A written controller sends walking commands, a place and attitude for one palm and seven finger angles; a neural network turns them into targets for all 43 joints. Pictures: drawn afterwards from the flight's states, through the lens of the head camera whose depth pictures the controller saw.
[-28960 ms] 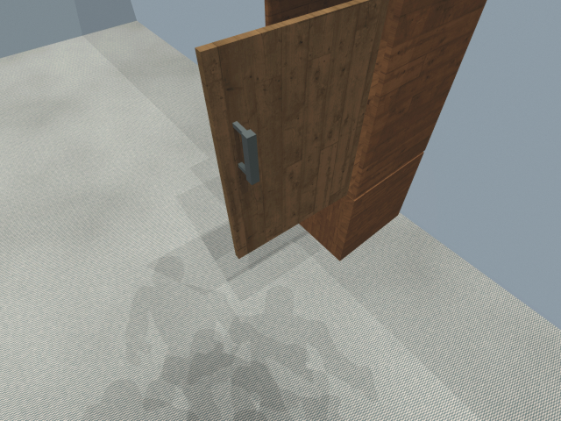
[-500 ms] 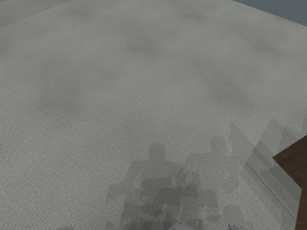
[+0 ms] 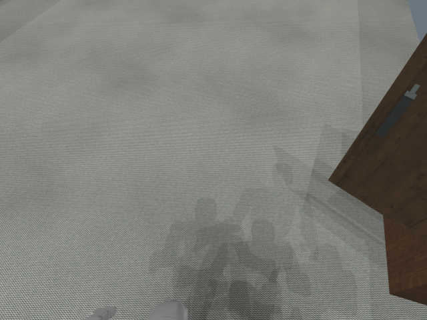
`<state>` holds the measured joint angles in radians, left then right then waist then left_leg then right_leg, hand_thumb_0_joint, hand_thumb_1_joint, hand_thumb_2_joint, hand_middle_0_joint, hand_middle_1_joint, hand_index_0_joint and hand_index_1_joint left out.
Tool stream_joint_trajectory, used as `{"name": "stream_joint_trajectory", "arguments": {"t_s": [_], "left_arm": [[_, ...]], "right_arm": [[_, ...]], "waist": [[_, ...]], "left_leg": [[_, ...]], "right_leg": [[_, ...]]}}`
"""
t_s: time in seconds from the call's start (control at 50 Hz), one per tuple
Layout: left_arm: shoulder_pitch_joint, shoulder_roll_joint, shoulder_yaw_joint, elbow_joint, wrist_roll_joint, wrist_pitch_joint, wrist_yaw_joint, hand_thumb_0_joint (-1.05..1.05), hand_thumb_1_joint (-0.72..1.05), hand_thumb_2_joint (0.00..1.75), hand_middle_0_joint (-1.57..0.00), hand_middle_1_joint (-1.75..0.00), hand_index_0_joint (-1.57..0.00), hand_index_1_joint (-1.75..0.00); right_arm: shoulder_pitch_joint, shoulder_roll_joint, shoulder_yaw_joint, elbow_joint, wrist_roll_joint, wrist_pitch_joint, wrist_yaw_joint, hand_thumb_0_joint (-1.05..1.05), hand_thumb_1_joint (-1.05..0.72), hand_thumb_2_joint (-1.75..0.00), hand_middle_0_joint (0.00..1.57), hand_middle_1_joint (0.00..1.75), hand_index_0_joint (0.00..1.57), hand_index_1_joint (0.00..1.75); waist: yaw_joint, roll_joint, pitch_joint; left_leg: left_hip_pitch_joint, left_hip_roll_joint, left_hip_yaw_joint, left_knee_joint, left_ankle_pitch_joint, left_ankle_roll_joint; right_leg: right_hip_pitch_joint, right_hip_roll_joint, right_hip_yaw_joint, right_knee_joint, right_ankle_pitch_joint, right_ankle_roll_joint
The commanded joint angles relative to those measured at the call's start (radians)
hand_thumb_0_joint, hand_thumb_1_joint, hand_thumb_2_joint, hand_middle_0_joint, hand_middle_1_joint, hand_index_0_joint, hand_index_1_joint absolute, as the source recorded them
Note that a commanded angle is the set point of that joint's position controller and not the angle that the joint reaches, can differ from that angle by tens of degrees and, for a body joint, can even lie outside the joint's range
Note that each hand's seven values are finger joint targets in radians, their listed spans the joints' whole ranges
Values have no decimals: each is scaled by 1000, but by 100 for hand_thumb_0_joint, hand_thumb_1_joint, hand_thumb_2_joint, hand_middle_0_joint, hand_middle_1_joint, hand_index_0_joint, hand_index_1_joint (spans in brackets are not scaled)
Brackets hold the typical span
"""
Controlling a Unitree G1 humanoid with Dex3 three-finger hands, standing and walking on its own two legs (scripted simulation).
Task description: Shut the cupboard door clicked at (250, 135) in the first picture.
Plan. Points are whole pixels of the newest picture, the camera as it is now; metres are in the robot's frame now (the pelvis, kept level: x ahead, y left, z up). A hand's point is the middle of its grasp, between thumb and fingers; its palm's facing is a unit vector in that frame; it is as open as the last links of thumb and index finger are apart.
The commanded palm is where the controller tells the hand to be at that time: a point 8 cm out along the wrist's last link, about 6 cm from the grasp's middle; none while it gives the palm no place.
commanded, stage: turn to face it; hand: left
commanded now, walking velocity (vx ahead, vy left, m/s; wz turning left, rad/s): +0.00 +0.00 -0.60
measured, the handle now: (397, 111) +0.56 -0.39 +0.05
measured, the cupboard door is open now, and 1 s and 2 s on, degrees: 64 64 64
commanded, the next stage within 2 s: take the last steps up to it in 1.10 s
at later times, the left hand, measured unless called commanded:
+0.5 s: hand (149, 283) +0.21 +0.16 -0.16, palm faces -0.30 -0.91 -0.28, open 7.4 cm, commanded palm none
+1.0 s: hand (166, 264) +0.25 +0.13 -0.18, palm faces -0.50 -0.84 -0.20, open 7.4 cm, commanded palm none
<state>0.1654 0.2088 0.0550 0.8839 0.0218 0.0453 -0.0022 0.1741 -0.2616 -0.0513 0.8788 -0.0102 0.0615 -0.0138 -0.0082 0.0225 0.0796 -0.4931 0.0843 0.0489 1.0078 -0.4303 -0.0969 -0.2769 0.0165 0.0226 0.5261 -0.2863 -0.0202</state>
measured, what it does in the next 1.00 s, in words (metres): steps on the spot, turning right: left foot, then right foot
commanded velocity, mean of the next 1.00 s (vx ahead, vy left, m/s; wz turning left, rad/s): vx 0.00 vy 0.00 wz -0.51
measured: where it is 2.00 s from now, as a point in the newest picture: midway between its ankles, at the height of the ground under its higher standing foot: outside the picture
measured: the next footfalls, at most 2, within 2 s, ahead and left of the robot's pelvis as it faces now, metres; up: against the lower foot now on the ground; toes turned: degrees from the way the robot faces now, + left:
left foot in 0.14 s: +0.08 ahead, +0.14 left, +0.00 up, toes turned -1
right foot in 0.48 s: +0.02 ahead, -0.13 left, +0.00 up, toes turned -23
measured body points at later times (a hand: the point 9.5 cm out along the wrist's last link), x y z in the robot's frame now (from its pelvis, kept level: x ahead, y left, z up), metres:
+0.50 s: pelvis +0.03 -0.01 -0.01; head +0.07 -0.04 +0.43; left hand +0.22 +0.21 -0.14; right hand -0.01 -0.28 -0.16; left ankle +0.04 +0.14 -0.73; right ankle -0.01 -0.12 -0.74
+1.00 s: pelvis +0.08 +0.00 +0.00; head +0.13 +0.00 +0.45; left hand +0.28 +0.18 -0.16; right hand +0.02 -0.26 -0.12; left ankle +0.13 +0.09 -0.74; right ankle -0.04 -0.09 -0.67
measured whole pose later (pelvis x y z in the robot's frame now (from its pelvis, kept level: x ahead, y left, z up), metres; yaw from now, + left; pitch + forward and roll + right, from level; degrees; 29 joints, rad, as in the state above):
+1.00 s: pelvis +0.08 +0.00 +0.00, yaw -34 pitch +2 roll -2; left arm 0.18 0.25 0.08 0.93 0.02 0.07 -0.01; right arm 0.19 -0.20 0.00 0.86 -0.03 0.01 -0.03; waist 0.01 -0.04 0.06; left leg -0.30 0.07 0.09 0.57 -0.30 0.02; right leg -0.45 0.04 0.04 1.02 -0.51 0.03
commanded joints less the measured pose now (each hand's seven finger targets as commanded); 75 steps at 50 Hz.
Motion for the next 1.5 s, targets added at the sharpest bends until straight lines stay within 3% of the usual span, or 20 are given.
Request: {"name": "stream_joint_trajectory", "arguments": {"t_s": [0.0,0.08,0.12,0.14,0.22,0.36,0.42,0.44,0.46,0.48,0.58,0.82,0.86,0.9,1.0,1.2,1.22,1.26,1.32,1.48], "left_arm": [[-3,234,62,-76,8,-21,8,0,90,90,-20,-30,-20,-30],[-43,193,57,-85,-8,-9,5,0,90,90,-20,-30,-20,-30],[8,124,37,-114,-11,-8,-8,0,90,90,-20,-30,-20,-30],[-12,143,43,-104,1,-3,-10,0,90,90,-20,-30,-20,-30],[-21,122,51,-82,-4,5,-35,0,90,90,-20,-30,-20,-30],[-73,91,35,-98,-2,4,-44,0,90,90,-20,-30,-20,-30],[18,122,42,-72,0,-10,-40,0,90,90,-20,-30,-20,-30],[100,192,55,-48,5,-19,-31,0,90,90,-20,-30,-20,-30],[156,304,75,-31,10,-33,-16,0,90,90,-20,-30,-20,-30],[187,327,73,-20,-8,-30,-3,0,90,90,-20,-30,-20,-30],[-9,208,45,-70,-4,-32,15,0,90,90,-20,-30,-20,-30],[-26,213,54,-56,-2,-18,9,0,90,90,-20,-30,-20,-30],[35,119,35,-73,-17,-11,0,0,90,90,-20,-30,-20,-30],[-1,135,38,-71,1,-7,-1,0,90,90,-20,-30,-20,-30],[-1,97,35,-39,-4,4,-18,0,90,90,-20,-30,-20,-30],[29,76,20,0,-2,-6,-14,0,90,90,-20,-30,-20,-30],[64,109,26,12,1,-12,-13,0,90,90,-20,-30,-20,-30],[139,257,53,38,10,-23,-3,0,90,90,-20,-30,-20,-30],[77,185,49,35,2,-27,14,0,90,90,-20,-30,-20,-30],[34,168,38,45,7,-43,0,0,90,90,-20,-30,-20,-30]], "right_arm": [[2,-58,-13,-91,0,-33,-6,0,-90,-90,20,30,20,30],[120,-95,-16,-60,1,-57,-17,0,-90,-90,20,30,20,30],[160,-237,-37,-78,-16,-61,-21,0,-90,-90,20,30,20,30],[144,-217,-31,-75,-24,-65,-28,0,-90,-90,20,30,20,30],[43,-147,-16,-99,-23,-68,-33,0,-90,-90,20,30,20,30],[84,-181,-42,-53,-24,-53,-16,0,-90,-90,20,30,20,30],[48,-189,-50,-54,-15,-46,-7,0,-90,-90,20,30,20,30],[34,-160,-47,-68,-6,-44,-1,0,-90,-90,20,30,20,30],[-13,-71,-22,-121,-1,-43,4,0,-90,-90,20,30,20,30],[-44,-95,-15,-136,-1,-28,-8,0,-90,-90,20,30,20,30],[8,-88,-14,-66,-7,-25,-6,0,-90,-90,20,30,20,30],[85,-69,-9,-54,4,-47,-14,0,-90,-90,20,30,20,30],[132,-205,-28,-49,-16,-67,-20,0,-90,-90,20,30,20,30],[135,-206,-23,-52,-26,-63,-30,0,-90,-90,20,30,20,30],[91,-130,-6,-44,-23,-69,-36,0,-90,-90,20,30,20,30],[117,-151,-33,37,-17,-49,-20,0,-90,-90,20,30,20,30],[120,-131,-34,38,-10,-48,-15,0,-90,-90,20,30,20,30],[46,-37,-11,-15,-5,-43,-8,0,-90,-90,20,30,20,30],[10,-77,-17,-2,-11,-41,-14,0,-90,-90,20,30,20,30],[86,-19,-6,26,-15,-59,-4,0,-90,-90,20,30,20,30]], "waist": [[13,-178,-123],[-42,-102,-158],[-37,286,-180],[-44,232,-166],[2,158,-123],[-32,208,-126],[25,163,-148],[68,23,-177],[102,-309,-162],[111,-268,-160],[5,-188,-151],[-29,-148,-139],[-22,226,-191],[-40,266,-157],[-3,140,-141],[9,142,-137],[21,73,-148],[76,-305,-101],[47,-271,-45],[-12,-172,-48]], "left_leg": [[38,-31,-4,-193,10,10],[346,-6,-37,-600,242,35],[443,391,-383,-698,494,218],[392,403,-385,-703,521,251],[405,270,-89,-624,702,226],[404,278,47,-565,647,199],[308,249,105,-422,519,127],[181,197,143,-266,365,75],[-106,27,168,-21,-190,16],[-135,16,10,123,-244,18],[-83,32,-38,121,9,-1],[259,-50,-18,-508,203,27],[471,261,-314,-670,461,156],[367,367,-378,-697,583,263],[425,231,-105,-628,779,236],[310,228,-16,-547,531,182],[238,194,0,-490,405,140],[-97,-24,119,-124,-238,42],[-196,20,-25,117,-112,48],[83,-15,77,-287,34,40]], "right_leg": [[96,-233,268,-128,438,-168],[-72,-133,246,15,304,-60],[-274,35,12,435,-347,40],[-294,5,44,589,-337,54],[-311,-50,-13,654,-205,79],[-133,-20,-128,262,-157,57],[78,-6,-146,-19,70,28],[242,-104,-23,-116,212,-11],[352,-361,352,-173,530,-124],[271,-429,390,-177,627,-206],[158,-248,195,-142,530,-164],[-2,-179,289,-56,374,-100],[-218,36,94,215,-57,12],[-261,14,53,557,-326,44],[-265,-31,0,580,-178,69],[75,-6,-113,-7,47,30],[191,-33,-64,-130,118,14],[293,-372,343,-275,157,-169],[231,-309,281,-280,106,-226],[87,-210,147,-217,171,-186]]}}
